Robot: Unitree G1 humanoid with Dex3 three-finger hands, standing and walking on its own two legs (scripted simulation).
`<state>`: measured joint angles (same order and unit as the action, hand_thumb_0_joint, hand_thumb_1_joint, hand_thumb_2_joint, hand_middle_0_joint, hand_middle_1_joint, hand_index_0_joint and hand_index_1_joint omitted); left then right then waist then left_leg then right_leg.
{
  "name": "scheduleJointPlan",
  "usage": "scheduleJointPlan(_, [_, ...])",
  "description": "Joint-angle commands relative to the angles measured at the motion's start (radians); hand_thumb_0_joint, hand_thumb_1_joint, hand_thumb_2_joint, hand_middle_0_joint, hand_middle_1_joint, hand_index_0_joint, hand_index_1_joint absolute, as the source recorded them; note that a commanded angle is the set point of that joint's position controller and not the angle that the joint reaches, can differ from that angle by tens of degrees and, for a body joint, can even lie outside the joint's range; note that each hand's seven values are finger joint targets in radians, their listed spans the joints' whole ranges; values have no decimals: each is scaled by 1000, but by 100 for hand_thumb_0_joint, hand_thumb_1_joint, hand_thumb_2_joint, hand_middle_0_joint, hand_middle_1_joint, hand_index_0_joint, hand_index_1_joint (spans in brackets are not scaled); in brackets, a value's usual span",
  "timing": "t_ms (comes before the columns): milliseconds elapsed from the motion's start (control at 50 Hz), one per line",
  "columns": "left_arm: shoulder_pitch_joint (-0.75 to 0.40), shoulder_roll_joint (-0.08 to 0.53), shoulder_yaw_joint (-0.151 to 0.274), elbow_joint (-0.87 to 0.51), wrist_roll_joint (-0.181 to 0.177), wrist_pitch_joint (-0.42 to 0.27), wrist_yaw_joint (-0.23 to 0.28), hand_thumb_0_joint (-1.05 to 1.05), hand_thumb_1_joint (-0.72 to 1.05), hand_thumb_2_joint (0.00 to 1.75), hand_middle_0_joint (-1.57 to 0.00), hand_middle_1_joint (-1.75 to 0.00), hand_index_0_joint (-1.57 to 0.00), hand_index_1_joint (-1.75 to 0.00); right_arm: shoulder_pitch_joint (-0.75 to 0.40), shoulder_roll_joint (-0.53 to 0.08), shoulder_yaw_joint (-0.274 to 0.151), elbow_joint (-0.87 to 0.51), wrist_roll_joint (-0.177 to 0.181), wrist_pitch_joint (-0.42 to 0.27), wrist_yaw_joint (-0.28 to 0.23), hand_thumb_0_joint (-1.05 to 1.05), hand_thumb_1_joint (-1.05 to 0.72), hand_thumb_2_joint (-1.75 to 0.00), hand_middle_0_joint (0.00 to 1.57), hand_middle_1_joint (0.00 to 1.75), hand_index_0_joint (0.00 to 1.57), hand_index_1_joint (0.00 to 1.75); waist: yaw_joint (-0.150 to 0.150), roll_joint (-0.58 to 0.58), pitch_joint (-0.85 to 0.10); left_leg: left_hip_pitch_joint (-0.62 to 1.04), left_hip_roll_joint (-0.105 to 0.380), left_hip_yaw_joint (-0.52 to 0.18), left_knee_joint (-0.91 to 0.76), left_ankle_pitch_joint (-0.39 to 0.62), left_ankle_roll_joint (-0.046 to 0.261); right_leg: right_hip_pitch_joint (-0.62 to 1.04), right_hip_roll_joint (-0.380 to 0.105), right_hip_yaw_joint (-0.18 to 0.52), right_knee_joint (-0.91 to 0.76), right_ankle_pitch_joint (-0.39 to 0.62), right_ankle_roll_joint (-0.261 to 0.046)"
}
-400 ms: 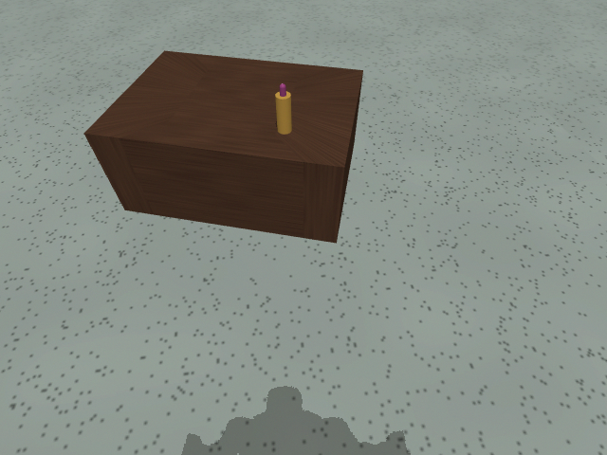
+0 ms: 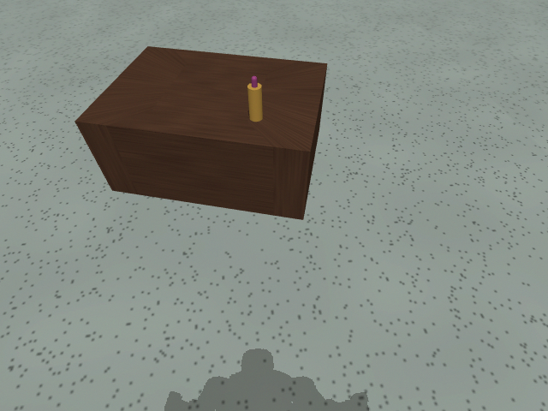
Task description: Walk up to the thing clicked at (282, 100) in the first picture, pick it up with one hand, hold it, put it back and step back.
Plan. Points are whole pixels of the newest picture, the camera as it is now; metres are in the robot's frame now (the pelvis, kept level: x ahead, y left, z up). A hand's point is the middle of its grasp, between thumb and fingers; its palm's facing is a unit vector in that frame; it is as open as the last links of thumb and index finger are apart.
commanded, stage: stand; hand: left
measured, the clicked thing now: (255, 98) +1.24 +0.09 -0.27
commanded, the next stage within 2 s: walk up in 0.72 s
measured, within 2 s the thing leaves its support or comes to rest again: neither
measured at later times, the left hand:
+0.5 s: hand out of the picture +0.07 +0.25 -0.16, palm faces -0.02 -0.94 -0.34, open 7.4 cm
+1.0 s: hand out of the picture +0.07 +0.32 -0.17, palm faces -0.04 -0.93 -0.36, open 7.4 cm
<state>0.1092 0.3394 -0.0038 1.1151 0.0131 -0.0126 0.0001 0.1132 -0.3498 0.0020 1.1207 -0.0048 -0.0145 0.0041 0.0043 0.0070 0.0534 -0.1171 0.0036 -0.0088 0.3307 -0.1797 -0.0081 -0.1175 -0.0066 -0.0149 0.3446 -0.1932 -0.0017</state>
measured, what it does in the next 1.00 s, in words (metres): steps on the spot: left foot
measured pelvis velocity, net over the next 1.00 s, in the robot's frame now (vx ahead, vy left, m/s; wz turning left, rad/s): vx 0.05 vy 0.04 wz -0.04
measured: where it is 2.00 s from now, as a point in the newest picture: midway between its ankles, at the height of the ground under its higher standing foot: (266, 341)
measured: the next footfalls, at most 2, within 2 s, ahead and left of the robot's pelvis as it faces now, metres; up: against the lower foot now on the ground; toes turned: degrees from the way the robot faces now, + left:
left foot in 0.98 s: +0.14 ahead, +0.16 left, +0.00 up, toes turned +0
right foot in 1.36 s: +0.32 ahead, -0.11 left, +0.00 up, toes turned -10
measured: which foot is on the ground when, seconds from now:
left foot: down 0.00-0.78, up 0.80-0.96, down 0.98-1.00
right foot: down 0.00-0.98, up 1.00-1.00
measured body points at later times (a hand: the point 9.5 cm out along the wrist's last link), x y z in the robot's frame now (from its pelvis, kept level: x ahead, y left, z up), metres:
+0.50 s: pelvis +0.00 +0.00 +0.00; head +0.01 +0.00 +0.45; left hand +0.08 +0.30 -0.13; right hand +0.08 -0.30 -0.13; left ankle +0.00 +0.12 -0.75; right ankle +0.00 -0.12 -0.75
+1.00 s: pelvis +0.05 +0.04 -0.02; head +0.06 +0.05 +0.43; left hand +0.08 +0.37 -0.14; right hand +0.12 -0.30 -0.12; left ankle +0.10 +0.16 -0.75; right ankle +0.00 -0.11 -0.75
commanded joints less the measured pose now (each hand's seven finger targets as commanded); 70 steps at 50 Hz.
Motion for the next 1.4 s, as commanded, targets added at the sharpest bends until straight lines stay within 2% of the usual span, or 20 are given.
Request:
scheduleJointPlan(0, [-39,218,40,-60,-5,-22,9,0,90,90,-20,-30,-20,-30,-43,-205,-36,-57,-2,-19,-13,0,-90,-90,20,30,20,30,-2,-11,-89,16,119,-87,-37,138,34,24,-126,100,-58,153,-23])
scheduleJointPlan(680, [-23,222,41,-59,-5,-22,10,0,90,90,-20,-30,-20,-30,-36,-209,-34,-58,-3,-16,-15,0,-90,-90,20,30,20,30,-1,-6,-70,26,122,-88,-48,141,30,16,-123,101,-69,160,-22])
scheduleJointPlan(700, [61,316,101,-113,13,-33,-15,0,90,90,-20,-30,-20,-30,4,-297,-97,-124,-30,-31,8,0,-90,-90,20,30,20,30,-1,-7,-161,39,79,-56,63,-370,89,18,-79,131,-15,-320,-64])
scheduleJointPlan(720, [94,325,111,-93,25,-35,-22,0,90,90,-20,-30,-20,-30,-11,-298,-106,-122,-39,-31,18,0,-90,-90,20,30,20,30,16,-13,-90,-69,82,-75,102,-516,101,-41,-118,205,-27,-504,-91])
scheduleJointPlan(760, [115,334,129,-121,29,-44,-29,0,90,90,-20,-30,-20,-30,-87,-244,-99,-176,-41,-27,34,0,-90,-90,20,30,20,30,54,-117,80,-399,27,6,262,-407,67,27,-225,392,-131,-639,-162])
scheduleJointPlan(800, [162,349,140,-139,33,-58,-27,0,90,90,-20,-30,-20,-30,-107,-228,-103,-201,-47,-37,38,0,-90,-90,20,30,20,30,77,-152,118,-537,78,-36,418,-272,32,117,-354,544,-208,-474,-266])
scheduleJointPlan(880, [75,344,141,-217,30,-57,-36,0,90,90,-20,-30,-20,-30,10,-232,-119,-207,-34,-51,59,0,-90,-90,20,30,20,30,13,-181,3,-279,76,-18,295,-282,23,8,-244,336,-157,-356,-198])
scheduleJointPlan(940, [-14,286,120,-267,23,-42,-47,0,90,90,-20,-30,-20,-30,221,-248,-159,-155,-44,-57,49,0,-90,-90,20,30,20,30,-124,-75,-13,180,20,52,119,-78,23,-365,-111,130,99,-304,-116])
scheduleJointPlan(960, [34,221,101,-275,19,-36,-47,0,90,90,-20,-30,-20,-30,339,-310,-185,-131,-55,-63,35,0,-90,-90,20,30,20,30,-170,176,-59,363,93,-107,1,-273,55,-551,17,42,401,-372,-84])
scheduleJointPlan(980, [49,168,85,-291,12,-39,-38,0,90,90,-20,-30,-20,-30,353,-415,-199,-160,-65,-71,31,0,-90,-90,20,30,20,30,-167,346,-39,289,381,-595,-208,-666,135,-702,121,46,691,-405,-48])
scheduleJointPlan(1000, [52,287,105,-276,16,-40,-27,0,90,90,-20,-30,-20,-30,227,-424,-198,-207,-35,-70,33,0,-90,-90,20,30,20,30,-118,161,12,123,448,-661,-238,-722,224,-624,20,179,743,-341,-53])
scheduleJointPlan(1040, [140,300,104,-230,-4,-45,-37,0,90,90,-20,-30,-20,-30,121,-335,-158,-246,-20,-72,31,0,-90,-90,20,30,20,30,-27,81,58,44,341,-410,-182,-525,204,-557,-38,164,733,-201,-43])
scheduleJointPlan(1100, [186,303,108,-205,0,-47,-57,0,90,90,-20,-30,-20,-30,120,-308,-146,-265,-20,-79,33,0,-90,-90,20,30,20,30,-23,133,72,-9,271,-195,-188,-313,197,-471,-64,99,596,-121,0])
scheduleJointPlan(1180, [101,275,102,-266,3,-50,-78,0,90,90,-20,-30,-20,-30,128,-324,-148,-289,-21,-81,38,0,-90,-90,20,30,20,30,-32,138,67,7,262,-80,-156,-182,215,-391,-91,40,363,-49,4])
scheduleJointPlan(1240, [58,250,104,-284,3,-56,-79,0,90,90,-20,-30,-20,-30,174,-320,-147,-296,-19,-72,42,0,-90,-90,20,30,20,30,-48,138,45,9,226,-15,-80,-16,190,-293,-46,-32,259,20,-18])
scheduleJointPlan(1280, [71,252,109,-276,3,-60,-71,0,90,90,-20,-30,-20,-30,177,-319,-146,-315,-12,-63,41,0,-90,-90,20,30,20,30,-30,101,41,-75,242,-16,-24,-8,184,-181,-24,-54,256,23,-32])
scheduleJointPlan(1320, [201,265,122,-246,1,-67,-59,0,90,90,-20,-30,-20,-30,151,-300,-135,-334,-11,-55,40,0,-90,-90,20,30,20,30,52,18,-19,-129,197,40,190,115,152,19,11,-80,191,20,-50])
scheduleJointPlan(1340, [293,307,142,-224,4,-77,-46,0,90,90,-20,-30,-20,-30,192,-247,-114,-342,-7,-55,40,0,-90,-90,20,30,20,30,93,-116,-89,-207,128,98,430,125,118,187,-10,-21,133,-49,-72])
scheduleJointPlan(1360, [394,401,173,-227,9,-85,-30,0,90,90,-20,-30,-20,-30,233,-187,-91,-368,-5,-59,39,0,-90,-90,20,30,20,30,121,-332,-163,-409,7,127,742,-191,66,333,-266,395,49,-167,-155])
scheduleJointPlan(1380, [368,440,170,-249,-10,-84,-28,0,90,90,-20,-30,-20,-30,229,-260,-107,-356,-2,-49,32,0,-90,-90,20,30,20,30,111,-254,-146,-497,-10,19,841,-379,59,278,-408,715,-77,-269,-278])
